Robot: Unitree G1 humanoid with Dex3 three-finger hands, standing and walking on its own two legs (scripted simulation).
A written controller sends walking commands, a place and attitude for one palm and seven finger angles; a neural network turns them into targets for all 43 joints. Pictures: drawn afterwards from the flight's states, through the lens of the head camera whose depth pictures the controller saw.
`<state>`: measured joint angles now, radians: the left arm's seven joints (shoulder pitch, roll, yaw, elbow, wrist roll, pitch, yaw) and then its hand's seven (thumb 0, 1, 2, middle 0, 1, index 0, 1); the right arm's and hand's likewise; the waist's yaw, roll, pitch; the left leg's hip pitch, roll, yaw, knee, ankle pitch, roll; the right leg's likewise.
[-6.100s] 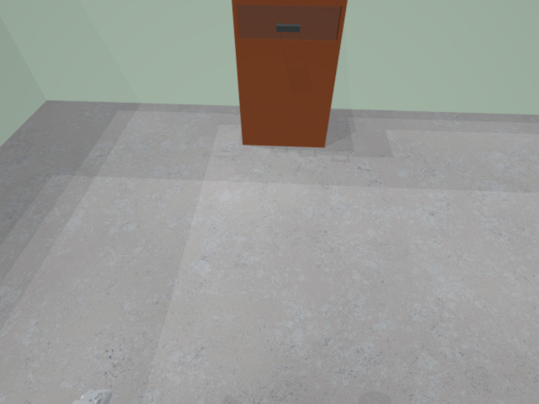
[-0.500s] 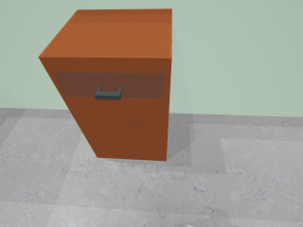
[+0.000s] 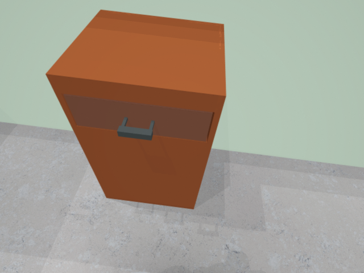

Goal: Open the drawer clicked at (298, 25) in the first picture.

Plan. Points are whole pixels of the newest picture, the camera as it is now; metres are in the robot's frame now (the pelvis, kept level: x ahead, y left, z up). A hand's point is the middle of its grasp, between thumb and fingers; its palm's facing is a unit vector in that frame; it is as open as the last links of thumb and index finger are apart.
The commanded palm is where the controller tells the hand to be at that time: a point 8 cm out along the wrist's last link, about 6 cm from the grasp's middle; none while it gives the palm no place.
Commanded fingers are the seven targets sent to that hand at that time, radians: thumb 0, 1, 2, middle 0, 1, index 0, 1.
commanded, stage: come to a stop and stand still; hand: left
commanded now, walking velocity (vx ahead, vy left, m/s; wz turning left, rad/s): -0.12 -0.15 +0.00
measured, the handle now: (137, 127) +0.52 +0.19 -0.06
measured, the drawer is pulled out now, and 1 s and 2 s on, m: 0.00 0.00 0.00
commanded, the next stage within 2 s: look again from close up in 0.62 s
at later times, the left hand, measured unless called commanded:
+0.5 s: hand out of the picture +0.01 +0.12 -0.17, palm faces +0.02 -0.98 -0.22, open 7.3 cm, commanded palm none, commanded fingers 0.00 0.90 0.90 -0.20 -0.30 -0.20 -0.30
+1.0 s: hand out of the picture -0.03 +0.13 -0.17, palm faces +0.02 -0.98 -0.20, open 7.4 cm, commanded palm none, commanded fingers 0.00 0.90 0.90 -0.20 -0.30 -0.20 -0.30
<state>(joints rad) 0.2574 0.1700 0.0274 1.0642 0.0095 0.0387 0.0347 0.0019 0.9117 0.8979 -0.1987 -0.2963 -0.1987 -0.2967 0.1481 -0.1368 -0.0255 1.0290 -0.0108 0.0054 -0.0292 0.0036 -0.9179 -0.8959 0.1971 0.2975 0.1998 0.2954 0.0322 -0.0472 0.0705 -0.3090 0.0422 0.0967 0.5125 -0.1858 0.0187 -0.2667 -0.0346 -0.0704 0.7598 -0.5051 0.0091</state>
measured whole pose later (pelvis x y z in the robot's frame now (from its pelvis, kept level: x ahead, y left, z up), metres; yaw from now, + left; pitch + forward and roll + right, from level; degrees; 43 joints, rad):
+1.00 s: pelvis -0.03 -0.04 +0.00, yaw +0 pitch -1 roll +0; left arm 0.32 0.14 -0.01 1.08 0.01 -0.01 0.04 0.01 0.91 0.90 -0.20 -0.30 -0.20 -0.30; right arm 0.31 -0.16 0.00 1.06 -0.01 -0.01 -0.02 0.02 -0.93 -0.90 0.20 0.30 0.20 0.30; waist 0.00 0.02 0.00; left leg -0.21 0.02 0.04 0.53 -0.30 0.00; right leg -0.19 -0.02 -0.06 0.52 -0.31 -0.01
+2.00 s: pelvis -0.04 -0.07 -0.05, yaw +0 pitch +11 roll +2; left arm 0.34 0.36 -0.02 -0.04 1.02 -0.01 0.42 0.00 0.31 0.65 -0.26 -0.67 -0.26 -0.67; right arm 0.04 -0.21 0.00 0.52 -0.07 0.09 0.02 0.01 -0.90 -0.90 0.20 0.30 0.20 0.30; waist 0.10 0.02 -0.12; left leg -0.67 0.03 0.02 0.94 -0.46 -0.04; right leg -0.67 -0.02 -0.07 0.98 -0.51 -0.05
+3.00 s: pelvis -0.03 -0.03 +0.00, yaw -1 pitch +3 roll +0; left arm -0.10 0.47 -0.05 0.10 0.93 -0.01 0.04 0.00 -0.49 0.30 -0.32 -1.20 -0.32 -1.20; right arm 0.15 -0.23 0.00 0.61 0.00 0.13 -0.01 0.01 -0.90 -0.90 0.20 0.30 0.20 0.30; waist 0.07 0.06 -0.02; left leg -0.29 -0.01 0.04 0.51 -0.28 0.02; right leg -0.29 -0.04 -0.03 0.53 -0.30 0.01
